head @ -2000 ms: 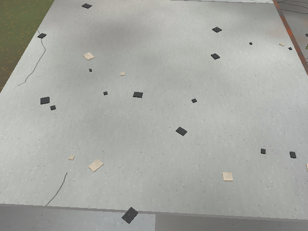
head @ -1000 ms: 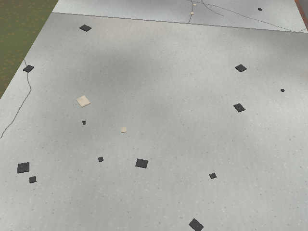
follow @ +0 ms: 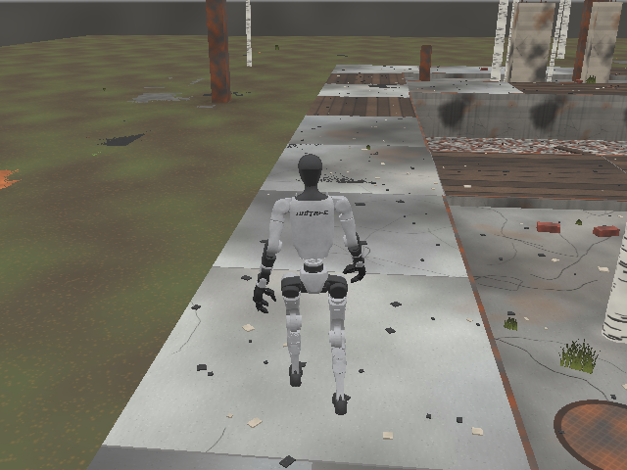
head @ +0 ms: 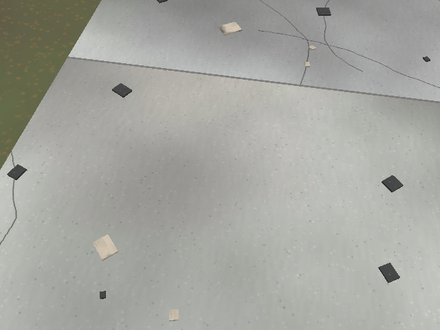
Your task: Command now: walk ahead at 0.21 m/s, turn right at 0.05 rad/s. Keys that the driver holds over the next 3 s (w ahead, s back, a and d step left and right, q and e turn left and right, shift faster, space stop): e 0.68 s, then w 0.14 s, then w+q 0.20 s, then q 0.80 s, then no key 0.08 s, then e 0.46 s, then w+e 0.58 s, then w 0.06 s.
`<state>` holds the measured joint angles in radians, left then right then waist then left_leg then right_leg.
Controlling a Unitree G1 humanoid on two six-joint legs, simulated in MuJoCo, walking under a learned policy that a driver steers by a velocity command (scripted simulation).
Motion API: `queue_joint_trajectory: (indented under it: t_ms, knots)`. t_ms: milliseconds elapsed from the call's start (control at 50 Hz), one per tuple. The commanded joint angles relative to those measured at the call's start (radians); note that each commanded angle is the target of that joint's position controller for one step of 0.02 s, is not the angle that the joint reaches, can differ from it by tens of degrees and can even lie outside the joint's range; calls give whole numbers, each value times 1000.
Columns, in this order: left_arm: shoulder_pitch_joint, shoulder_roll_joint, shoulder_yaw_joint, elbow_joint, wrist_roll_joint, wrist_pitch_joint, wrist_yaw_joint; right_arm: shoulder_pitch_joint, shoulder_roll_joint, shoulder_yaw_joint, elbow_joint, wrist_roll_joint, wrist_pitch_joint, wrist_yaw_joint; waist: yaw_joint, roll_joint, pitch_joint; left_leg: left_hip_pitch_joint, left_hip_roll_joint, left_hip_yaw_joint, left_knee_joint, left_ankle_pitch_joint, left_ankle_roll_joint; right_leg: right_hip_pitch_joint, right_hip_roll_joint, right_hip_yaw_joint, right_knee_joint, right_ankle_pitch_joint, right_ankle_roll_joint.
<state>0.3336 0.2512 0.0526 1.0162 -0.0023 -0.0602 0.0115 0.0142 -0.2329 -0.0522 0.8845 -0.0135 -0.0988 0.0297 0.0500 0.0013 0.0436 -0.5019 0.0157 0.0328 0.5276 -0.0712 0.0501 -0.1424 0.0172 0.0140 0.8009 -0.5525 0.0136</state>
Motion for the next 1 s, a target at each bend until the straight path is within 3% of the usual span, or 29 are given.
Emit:
queue_joint_trajectory:
  t_ms: [20,40,60,100,120,180,220,280,380,440,460,480,500,520,540,560,580,620,680,720,760,840,880,920,940,960,980,1000]
  knots:
    - [92,108,16,-29,-38,-13,-2,251,-167,-37,20,15,17,-7,-108,129,-352,682,355,-403,-103,532,256,-458,-12,102,495,-102,4]
    - [24,105,17,-42,-36,0,9,158,-130,-23,3,10,17,-12,-84,60,-250,530,311,-318,-150,428,216,-452,-57,73,443,-32,8]
    - [1,100,25,-44,-24,19,21,98,-95,-10,-3,0,15,-16,-56,48,-189,387,289,-259,-194,352,195,-399,-92,75,382,27,12]
    - [35,65,27,-40,-14,56,34,52,-82,-6,7,-25,13,-18,-8,107,-152,203,248,-169,-263,263,176,-246,-106,60,297,99,14]
    - [38,57,29,-49,-12,66,39,44,-103,-12,7,-29,14,-23,0,119,-141,178,244,-138,-278,255,186,-238,-99,44,267,110,15]
    - [-6,76,43,-86,-9,84,45,60,-155,-30,8,-15,27,-52,-12,106,-142,206,278,-116,-312,149,213,-295,-106,30,217,164,17]
    - [-52,86,50,-114,-9,94,42,62,-163,-35,6,-6,42,-69,-25,100,-130,229,293,-109,-341,-5,208,-334,-121,28,190,205,17]
    - [-106,85,56,-148,-10,101,35,58,-172,-41,4,-1,62,-88,-39,100,-108,254,300,-76,-355,-93,194,-352,-123,4,135,215,21]
    - [-154,78,58,-187,-16,99,14,67,-197,-52,2,7,93,-93,-54,98,-108,328,317,-17,-302,-40,172,-289,-94,-62,-25,183,7]
    - [-96,82,63,-183,-12,97,-5,41,-204,-56,-3,30,112,-89,-4,107,-122,335,298,36,-190,3,110,-152,-51,-114,-260,309,-40]
    - [-61,112,74,-176,-4,97,-6,79,-181,-53,13,37,117,-85,6,72,-120,298,259,69,-99,-36,49,-75,-42,-81,-367,396,-78]
    - [-36,201,96,-182,0,95,5,99,-134,-44,8,19,120,-75,-13,-126,-107,135,161,164,143,-186,-44,33,-193,155,-468,627,-151]
    - [-44,300,109,-212,7,93,17,33,-99,-35,-55,-12,111,-72,-36,-336,-76,-165,-2,160,381,-575,-130,119,-393,462,-461,920,-326]
    - [-20,266,100,-217,37,68,9,-56,-123,-41,-80,-10,103,-72,19,-221,-139,-185,-17,-15,556,-608,-119,79,-401,479,-476,879,-391]
    - [-73,251,96,-228,33,46,9,-44,-148,-50,-76,15,101,-71,-20,-168,-134,-207,-2,-61,609,-515,-101,83,-343,385,-477,841,-341]
    - [-140,237,95,-246,12,36,12,-8,-157,-57,-52,21,101,-76,-50,-129,-130,-215,12,-78,604,-427,-92,78,-293,319,-463,793,-276]
    - [-181,202,84,-261,-7,37,16,1,-178,-64,-38,11,103,-83,-57,-114,-129,-213,21,-86,589,-377,-91,68,-275,292,-459,777,-242]
    - [-176,175,73,-266,-8,44,24,9,-168,-66,-38,6,99,-83,-66,-107,-149,-154,2,-82,597,-304,-97,33,-248,266,-457,812,-240]
    - [-139,184,75,-264,-9,48,33,-7,-137,-58,-48,17,92,-82,-51,-114,-145,-155,-11,-91,457,-257,-105,77,-231,280,-453,774,-239]
    - [-126,177,72,-259,-18,49,37,-15,-126,-51,-45,21,87,-68,-32,-129,-155,-116,0,-85,321,-201,-109,81,-215,288,-500,457,-232]
    - [-120,184,70,-253,-13,45,36,-54,-127,-46,-55,27,77,-51,-7,-167,-108,-69,2,-69,217,-182,-107,27,-212,322,-560,190,-235]
    - [-95,185,61,-233,0,31,20,-34,-140,-41,-40,34,32,-19,7,-164,-69,54,0,-29,79,-216,-65,-20,-225,343,-569,112,-236]
    - [-101,185,56,-230,-2,26,13,0,-139,-38,-19,39,13,-8,-12,-152,-54,132,-2,0,3,-188,-28,-45,-224,335,-546,81,-224]
    - [-112,162,46,-232,-2,22,9,87,-140,-39,24,38,5,-4,-56,-123,-62,274,-19,13,-68,-174,5,-104,-188,302,-488,61,-197]
    - [-132,131,35,-240,1,17,8,161,-154,-42,49,37,2,-6,-86,-94,-74,359,20,-49,-85,-198,29,-157,-156,265,-407,81,-172]
    - [-170,73,19,-263,8,8,6,261,-200,-49,74,35,-2,-10,-111,55,-88,459,159,-251,-169,-239,84,-268,-69,133,-156,135,-118]
    - [-191,81,26,-318,-9,-17,5,328,-311,-76,93,32,2,-6,-99,294,-53,587,313,-616,-295,-410,233,-548,49,-16,44,41,-66]
    - [-256,153,39,-328,-22,-37,6,349,-258,-63,83,28,-7,-1,-145,239,5,609,372,-757,-341,-482,289,-708,10,41,213,-61,-55]
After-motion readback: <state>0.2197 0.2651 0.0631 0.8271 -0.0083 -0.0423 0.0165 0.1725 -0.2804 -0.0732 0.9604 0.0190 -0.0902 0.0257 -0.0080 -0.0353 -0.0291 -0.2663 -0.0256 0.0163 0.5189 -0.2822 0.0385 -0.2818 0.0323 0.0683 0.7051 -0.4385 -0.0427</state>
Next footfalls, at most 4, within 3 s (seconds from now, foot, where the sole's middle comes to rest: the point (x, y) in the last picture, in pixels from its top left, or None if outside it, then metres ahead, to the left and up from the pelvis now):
0.48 right None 0.09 -0.13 -0.76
0.94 left None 0.21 0.06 -0.76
1.34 right None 0.36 -0.22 -0.76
1.76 left None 0.33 0.04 -0.76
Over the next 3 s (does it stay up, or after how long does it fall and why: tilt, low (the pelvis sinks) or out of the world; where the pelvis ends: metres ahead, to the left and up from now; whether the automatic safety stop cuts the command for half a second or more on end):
stays up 0.49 -0.10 -0.01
